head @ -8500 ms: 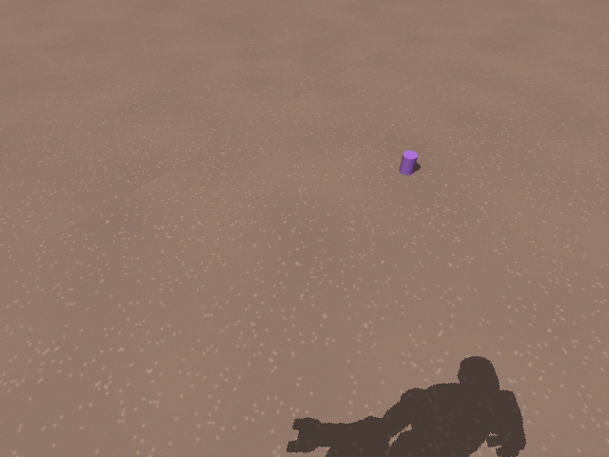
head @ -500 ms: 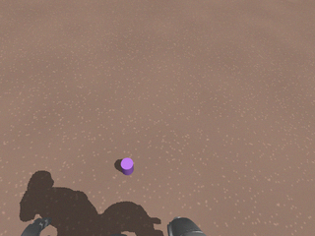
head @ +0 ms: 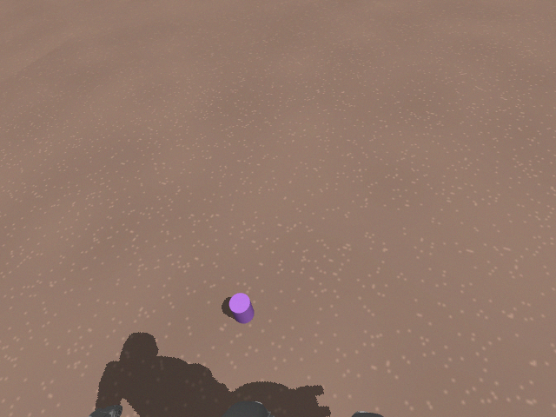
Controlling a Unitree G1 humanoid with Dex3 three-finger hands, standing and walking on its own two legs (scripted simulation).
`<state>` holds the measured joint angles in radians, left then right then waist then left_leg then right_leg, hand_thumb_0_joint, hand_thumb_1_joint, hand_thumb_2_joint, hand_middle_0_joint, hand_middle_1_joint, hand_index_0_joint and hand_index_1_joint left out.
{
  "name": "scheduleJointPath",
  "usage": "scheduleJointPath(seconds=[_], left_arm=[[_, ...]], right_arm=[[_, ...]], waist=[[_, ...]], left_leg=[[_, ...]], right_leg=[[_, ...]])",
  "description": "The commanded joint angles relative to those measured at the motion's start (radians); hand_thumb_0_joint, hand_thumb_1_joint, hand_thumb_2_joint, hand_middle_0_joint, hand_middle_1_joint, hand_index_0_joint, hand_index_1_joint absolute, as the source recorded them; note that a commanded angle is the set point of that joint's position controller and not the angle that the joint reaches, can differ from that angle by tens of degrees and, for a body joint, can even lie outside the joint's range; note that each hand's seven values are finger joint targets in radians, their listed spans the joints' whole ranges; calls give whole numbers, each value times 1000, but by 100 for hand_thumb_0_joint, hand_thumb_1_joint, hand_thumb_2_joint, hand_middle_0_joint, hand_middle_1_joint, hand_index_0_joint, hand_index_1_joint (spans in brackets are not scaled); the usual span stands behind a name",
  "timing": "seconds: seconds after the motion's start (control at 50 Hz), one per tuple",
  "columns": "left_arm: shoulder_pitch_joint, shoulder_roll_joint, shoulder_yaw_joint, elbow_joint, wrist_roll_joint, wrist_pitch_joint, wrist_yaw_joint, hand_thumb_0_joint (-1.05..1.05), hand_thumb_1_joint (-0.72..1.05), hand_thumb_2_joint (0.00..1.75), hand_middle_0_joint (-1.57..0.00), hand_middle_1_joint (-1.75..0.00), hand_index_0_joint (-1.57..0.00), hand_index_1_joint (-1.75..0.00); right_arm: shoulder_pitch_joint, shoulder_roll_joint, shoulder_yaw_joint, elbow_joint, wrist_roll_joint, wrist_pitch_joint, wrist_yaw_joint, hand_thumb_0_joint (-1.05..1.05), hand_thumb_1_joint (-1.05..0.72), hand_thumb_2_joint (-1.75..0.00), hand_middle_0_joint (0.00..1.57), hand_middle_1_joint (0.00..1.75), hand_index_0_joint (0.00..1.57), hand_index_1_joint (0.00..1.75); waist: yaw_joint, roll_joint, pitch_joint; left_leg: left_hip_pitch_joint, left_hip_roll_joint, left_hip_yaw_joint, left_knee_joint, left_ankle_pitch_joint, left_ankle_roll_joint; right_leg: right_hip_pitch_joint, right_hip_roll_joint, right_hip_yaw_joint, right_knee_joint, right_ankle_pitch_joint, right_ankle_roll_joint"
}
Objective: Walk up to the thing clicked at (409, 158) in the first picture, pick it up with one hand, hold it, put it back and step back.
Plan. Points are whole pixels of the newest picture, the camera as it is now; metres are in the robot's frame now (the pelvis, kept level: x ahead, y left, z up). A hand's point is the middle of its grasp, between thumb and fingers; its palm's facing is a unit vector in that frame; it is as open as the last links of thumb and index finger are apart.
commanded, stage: walk up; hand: left
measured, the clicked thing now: (242, 308) +0.55 +0.23 -0.70
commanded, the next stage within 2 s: stand in 1.08 s
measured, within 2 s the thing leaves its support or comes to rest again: neither
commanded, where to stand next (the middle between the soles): +0.15 +0.02 m, yaw -3 degrees
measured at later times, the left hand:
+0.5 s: hand out of the picture +0.05 +0.32 -0.16, palm faces -0.06 -0.93 -0.36, open 7.4 cm
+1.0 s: hand out of the picture +0.06 +0.33 -0.11, palm faces -0.02 -0.83 -0.55, open 7.4 cm
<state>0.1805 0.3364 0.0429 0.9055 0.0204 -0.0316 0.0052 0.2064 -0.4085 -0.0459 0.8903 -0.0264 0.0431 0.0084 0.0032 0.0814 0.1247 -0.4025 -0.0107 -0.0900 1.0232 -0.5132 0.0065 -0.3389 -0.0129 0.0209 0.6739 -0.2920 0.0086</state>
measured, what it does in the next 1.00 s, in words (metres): steps on the spot: left foot, then right foot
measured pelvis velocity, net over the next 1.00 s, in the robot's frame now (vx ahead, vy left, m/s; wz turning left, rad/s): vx -0.01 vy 0.02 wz -0.01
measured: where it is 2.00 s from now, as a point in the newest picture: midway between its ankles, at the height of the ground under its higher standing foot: outside the picture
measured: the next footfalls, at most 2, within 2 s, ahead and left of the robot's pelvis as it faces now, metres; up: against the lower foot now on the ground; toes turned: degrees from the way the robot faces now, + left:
left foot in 0.18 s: +0.04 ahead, +0.19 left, +0.00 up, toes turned +1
right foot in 0.60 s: +0.05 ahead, -0.09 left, +0.00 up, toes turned -1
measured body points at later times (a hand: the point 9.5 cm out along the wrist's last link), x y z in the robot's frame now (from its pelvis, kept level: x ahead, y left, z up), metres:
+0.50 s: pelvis -0.02 +0.03 +0.00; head +0.01 +0.06 +0.44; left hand +0.05 +0.37 -0.14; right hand +0.06 -0.29 -0.09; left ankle +0.00 +0.18 -0.72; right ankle -0.01 -0.11 -0.69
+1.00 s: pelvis -0.01 +0.02 -0.01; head +0.04 -0.02 +0.44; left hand +0.06 +0.37 -0.08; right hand +0.07 -0.30 -0.15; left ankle +0.02 +0.19 -0.68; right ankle +0.02 -0.13 -0.72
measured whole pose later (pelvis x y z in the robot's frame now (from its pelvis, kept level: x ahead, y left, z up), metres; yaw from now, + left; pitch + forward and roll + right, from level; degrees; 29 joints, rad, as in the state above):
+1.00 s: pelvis -0.01 +0.02 -0.01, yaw +0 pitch -3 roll +1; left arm 0.24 0.42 0.06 0.86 0.03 -0.05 0.04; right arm 0.22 -0.44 -0.08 0.85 0.00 0.05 0.02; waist 0.02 0.10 0.16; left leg -0.47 0.00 -0.12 0.99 -0.42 -0.02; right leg -0.35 -0.10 -0.02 0.75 -0.35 0.03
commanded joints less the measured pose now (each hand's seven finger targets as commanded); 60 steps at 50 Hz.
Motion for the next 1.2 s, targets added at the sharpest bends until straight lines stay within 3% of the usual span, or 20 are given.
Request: scheduleJointPath(seconds=[0.0,0.14,0.16,0.2,0.24,0.28,0.36,0.48,0.56,0.58,0.6,0.62,0.64,0.7,0.84,1.0,1.04,1.06,1.08,1.18], left_arm=[[115,373,117,-51,-5,-30,66,0,90,90,-20,-30,-20,-30],[-24,303,73,-116,1,-10,42,0,90,90,-20,-30,-20,-30],[-8,245,51,-116,-5,-1,36,0,90,90,-20,-30,-20,-30],[2,208,38,-114,-16,19,39,0,90,90,-20,-30,-20,-30],[-6,315,61,-65,-12,16,40,0,90,90,-20,-30,-20,-30],[32,300,70,-42,-14,26,20,0,90,90,-20,-30,-20,-30],[23,305,85,-75,13,50,-11,0,90,90,-20,-30,-20,-30],[13,306,101,-96,18,43,-61,0,90,90,-20,-30,-20,-30],[220,262,103,-10,1,0,-42,0,90,90,-20,-30,-20,-30],[279,290,111,16,2,-15,-25,0,90,90,-20,-30,-20,-30],[300,393,131,4,12,-29,-8,0,90,90,-20,-30,-20,-30],[212,446,125,-42,15,-35,2,0,90,90,-20,-30,-20,-30],[141,472,123,-57,12,-29,3,0,90,90,-20,-30,-20,-30],[67,378,98,-76,2,-51,21,0,90,90,-20,-30,-20,-30],[116,389,103,-90,-15,-57,77,0,90,90,-20,-30,-20,-30],[-1,330,76,-130,-2,3,28,0,90,90,-20,-30,-20,-30],[81,210,40,-118,-17,26,23,0,90,90,-20,-30,-20,-30],[106,124,20,-139,-21,18,29,0,90,90,-20,-30,-20,-30],[-25,251,49,-159,-20,14,48,0,90,90,-20,-30,-20,-30],[39,273,61,-39,-21,11,24,0,90,90,-20,-30,-20,-30]], right_arm=[[2,-210,-83,-97,-36,12,9,0,-90,-90,20,30,20,30],[119,-150,-91,-34,1,-30,21,0,-90,-90,20,30,20,30],[126,-160,-92,-24,-5,-43,9,0,-90,-90,20,30,20,30],[38,-288,-101,-76,-15,-69,-12,0,-90,-90,20,30,20,30],[-64,-310,-102,-78,3,-72,-13,0,-90,-90,20,30,20,30],[-67,-266,-86,-81,-1,-91,-28,0,-90,-90,20,30,20,30],[92,-323,-111,-36,10,-118,-52,0,-90,-90,20,30,20,30],[121,-335,-119,-76,1,-133,-51,0,-90,-90,20,30,20,30],[-50,-260,-78,-124,-5,-99,-20,0,-90,-90,20,30,20,30],[-25,-174,-49,-125,2,-83,-19,0,-90,-90,20,30,20,30],[-26,-92,-23,-159,14,-76,-24,0,-90,-90,20,30,20,30],[-37,-143,-38,-160,16,-62,-37,0,-90,-90,20,30,20,30],[-33,-225,-67,-137,12,-60,-41,0,-90,-90,20,30,20,30],[70,-211,-69,-67,25,-54,-22,0,-90,-90,20,30,20,30],[67,-222,-100,-128,-6,12,2,0,-90,-90,20,30,20,30],[136,-181,-80,-42,30,-62,-11,0,-90,-90,20,30,20,30],[145,-255,-94,-35,0,-92,-30,0,-90,-90,20,30,20,30],[110,-308,-87,-89,-4,-104,-31,0,-90,-90,20,30,20,30],[79,-388,-104,-65,-6,-111,-39,0,-90,-90,20,30,20,30],[-37,-246,-77,-41,9,-101,-31,0,-90,-90,20,30,20,30]], waist=[[40,-211,-112],[-46,-227,-185],[-55,-134,-182],[-17,1,-120],[-9,15,-42],[8,-11,-40],[-33,57,-83],[-45,130,-65],[92,143,-81],[111,-33,-94],[116,-288,-69],[81,-180,-65],[62,-129,-20],[-1,-94,-31],[5,-187,-73],[-11,-348,-175],[-13,-74,-178],[-2,111,-166],[-44,30,-154],[12,124,-100]], left_leg=[[-176,55,-53,58,-3,-3],[251,-11,129,-460,196,9],[317,19,58,-555,225,18],[195,366,-447,-691,128,147],[-9,404,-432,-681,107,263],[112,296,-241,-598,309,192],[331,341,-279,-567,379,212],[262,329,-228,-608,131,238],[-62,180,22,-380,245,141],[-140,107,92,-156,200,90],[-304,-2,107,64,-11,33],[-290,1,-35,91,-80,16],[-220,38,-65,113,-111,11],[-201,67,-85,56,16,16],[-185,2,-137,248,68,-24],[177,-42,166,-443,241,-26],[273,97,-131,-542,279,37],[281,370,-521,-672,463,85],[155,416,-589,-657,441,246],[143,232,-252,-628,185,152]], right_leg=[[188,-308,385,-226,248,-253],[-74,-161,133,-25,122,-153],[-146,-101,87,103,53,-105],[-266,46,100,312,-284,-38],[-122,-14,131,376,-294,-40],[-183,11,146,379,-205,-46],[-282,-23,112,329,-205,-31],[-232,-52,31,238,-252,-31],[219,41,-117,-77,-60,-39],[315,18,-39,-182,-12,-15],[299,-205,369,-293,-25,-72],[169,-381,652,-386,-139,-195],[49,-424,678,-398,-196,-284],[143,-296,354,-274,50,-210],[92,-343,237,-160,607,-262],[15,-161,31,69,189,-172],[-150,-94,15,360,-49,-84],[-283,32,70,402,-356,-29],[-219,-6,160,402,-340,-28],[-120,-37,51,272,-209,-29]])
